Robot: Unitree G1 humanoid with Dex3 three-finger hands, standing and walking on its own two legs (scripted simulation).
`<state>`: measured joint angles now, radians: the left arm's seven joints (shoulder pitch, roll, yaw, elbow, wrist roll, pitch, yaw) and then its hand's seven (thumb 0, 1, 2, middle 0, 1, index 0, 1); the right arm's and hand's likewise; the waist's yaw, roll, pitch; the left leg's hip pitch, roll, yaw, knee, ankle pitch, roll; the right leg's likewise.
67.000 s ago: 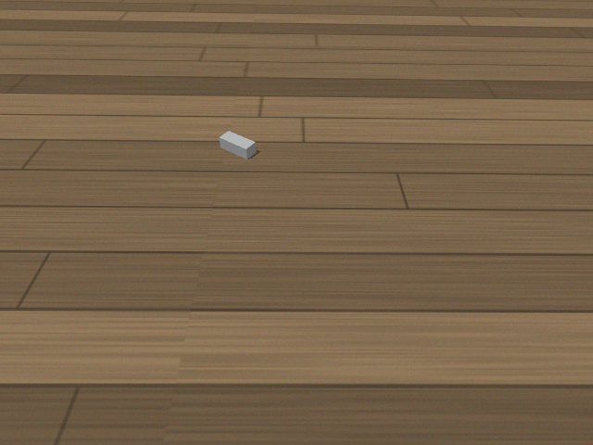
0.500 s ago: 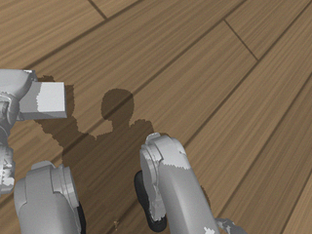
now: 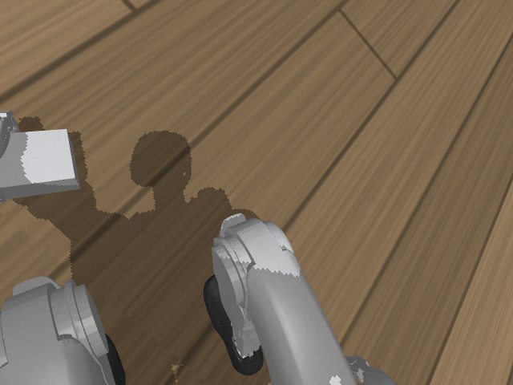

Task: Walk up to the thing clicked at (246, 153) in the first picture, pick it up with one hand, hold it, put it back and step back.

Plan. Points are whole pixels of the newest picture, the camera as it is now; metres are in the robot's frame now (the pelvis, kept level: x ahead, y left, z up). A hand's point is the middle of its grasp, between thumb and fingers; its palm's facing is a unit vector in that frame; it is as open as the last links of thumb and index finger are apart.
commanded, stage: rest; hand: left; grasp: from above
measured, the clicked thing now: (1, 168) +0.49 +0.23 -0.26
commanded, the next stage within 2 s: open in 0.64 s
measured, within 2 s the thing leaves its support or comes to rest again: rests again in 1.88 s
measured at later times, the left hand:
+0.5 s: hand out of the picture +0.49 +0.23 -0.23, palm faces -0.45 -0.03 -0.89, open 11.1 cm
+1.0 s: hand out of the picture +0.49 +0.23 -0.24, palm faces -0.46 -0.03 -0.89, open 11.3 cm
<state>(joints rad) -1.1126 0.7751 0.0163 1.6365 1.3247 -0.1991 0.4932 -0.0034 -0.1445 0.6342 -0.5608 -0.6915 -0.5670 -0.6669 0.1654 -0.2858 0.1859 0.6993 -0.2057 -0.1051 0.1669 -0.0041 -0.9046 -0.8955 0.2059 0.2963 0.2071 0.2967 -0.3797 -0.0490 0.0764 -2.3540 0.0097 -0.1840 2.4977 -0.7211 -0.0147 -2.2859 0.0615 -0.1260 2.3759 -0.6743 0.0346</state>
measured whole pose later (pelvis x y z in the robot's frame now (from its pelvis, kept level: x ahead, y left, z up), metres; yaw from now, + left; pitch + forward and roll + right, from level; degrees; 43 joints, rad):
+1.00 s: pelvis -0.01 +0.01 +0.00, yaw -3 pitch +29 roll -13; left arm -1.17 0.90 -0.04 1.77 1.33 -0.20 0.60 0.01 -0.13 0.71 -0.44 -0.83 -0.45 -0.78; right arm 0.16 -0.34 0.31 0.64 -0.24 -0.20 0.22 0.00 -0.91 -0.90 0.20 0.30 0.21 0.30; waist -0.45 -0.12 0.15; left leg -2.34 0.02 -0.24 2.53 -0.71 0.00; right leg -2.25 0.08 -0.17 2.35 -0.64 0.05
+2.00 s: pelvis +0.00 +0.00 +0.02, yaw -3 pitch +33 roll -12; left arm -1.13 0.79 0.03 1.54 1.24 -0.03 0.63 0.00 -0.49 0.96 -0.09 -1.01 -0.10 -0.99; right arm 0.22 -0.32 0.23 0.66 -0.22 -0.18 0.28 0.00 -0.90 -0.90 0.20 0.30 0.21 0.30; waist -0.39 -0.04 0.05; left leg -2.34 0.03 -0.22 2.46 -0.72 -0.02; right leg -2.26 0.08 -0.16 2.30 -0.65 0.04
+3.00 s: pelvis +0.01 +0.00 +0.04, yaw +4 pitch +37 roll -7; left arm -1.03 0.61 0.01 1.29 1.03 0.02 0.31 0.00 -0.14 1.01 -0.24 -0.78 -0.23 -0.78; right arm 0.23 -0.24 0.08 0.72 -0.12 -0.03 0.16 0.00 -0.89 -0.89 0.21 0.30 0.21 0.30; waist -0.24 0.05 -0.08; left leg -2.27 0.01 -0.12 2.35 -0.73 -0.01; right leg -2.22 0.04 -0.07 2.27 -0.71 0.03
